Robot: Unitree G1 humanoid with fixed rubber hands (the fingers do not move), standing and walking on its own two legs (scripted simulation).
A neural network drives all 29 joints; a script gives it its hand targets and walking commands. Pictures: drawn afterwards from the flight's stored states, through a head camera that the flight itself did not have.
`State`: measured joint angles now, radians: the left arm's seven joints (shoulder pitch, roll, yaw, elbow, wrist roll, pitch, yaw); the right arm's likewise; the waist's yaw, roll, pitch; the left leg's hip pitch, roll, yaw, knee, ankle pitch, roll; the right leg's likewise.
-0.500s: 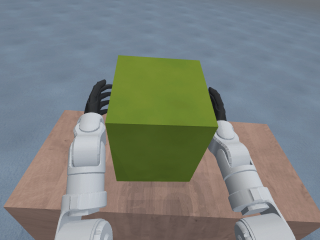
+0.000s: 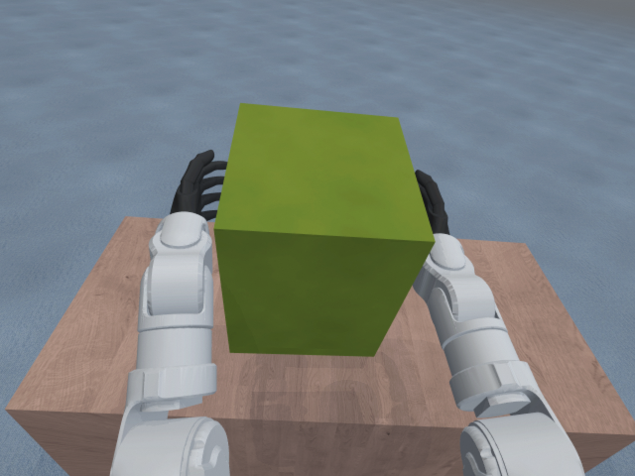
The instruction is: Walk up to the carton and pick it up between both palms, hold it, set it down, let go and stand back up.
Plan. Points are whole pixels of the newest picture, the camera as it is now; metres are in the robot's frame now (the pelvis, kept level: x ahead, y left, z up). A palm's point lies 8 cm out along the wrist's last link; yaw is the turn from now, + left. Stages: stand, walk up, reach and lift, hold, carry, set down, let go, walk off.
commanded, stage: hold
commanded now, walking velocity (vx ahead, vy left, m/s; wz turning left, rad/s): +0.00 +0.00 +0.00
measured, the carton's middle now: (311, 238) +0.39 +0.00 +0.14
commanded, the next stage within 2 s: none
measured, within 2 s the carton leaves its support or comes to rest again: neither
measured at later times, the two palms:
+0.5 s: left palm (189, 223) +0.35 +0.14 +0.19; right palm (430, 238) +0.36 -0.15 +0.17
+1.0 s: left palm (183, 221) +0.36 +0.15 +0.19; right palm (424, 233) +0.36 -0.14 +0.18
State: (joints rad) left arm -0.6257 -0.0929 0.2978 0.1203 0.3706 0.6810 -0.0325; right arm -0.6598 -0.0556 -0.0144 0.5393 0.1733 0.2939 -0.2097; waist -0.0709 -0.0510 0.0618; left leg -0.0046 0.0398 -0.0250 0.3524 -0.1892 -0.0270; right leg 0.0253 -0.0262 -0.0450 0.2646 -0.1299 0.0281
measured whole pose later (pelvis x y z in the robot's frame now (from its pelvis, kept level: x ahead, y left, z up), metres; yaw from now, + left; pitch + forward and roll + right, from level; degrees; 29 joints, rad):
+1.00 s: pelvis +0.00 +0.00 +0.00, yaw +1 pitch -10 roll -1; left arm -0.58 -0.08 0.27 0.06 0.36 0.69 -0.04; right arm -0.63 -0.04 0.00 0.48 0.18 0.30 -0.23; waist -0.08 -0.06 0.07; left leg 0.00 0.04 -0.04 0.37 -0.20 -0.03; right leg 0.05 -0.03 -0.06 0.26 -0.14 0.03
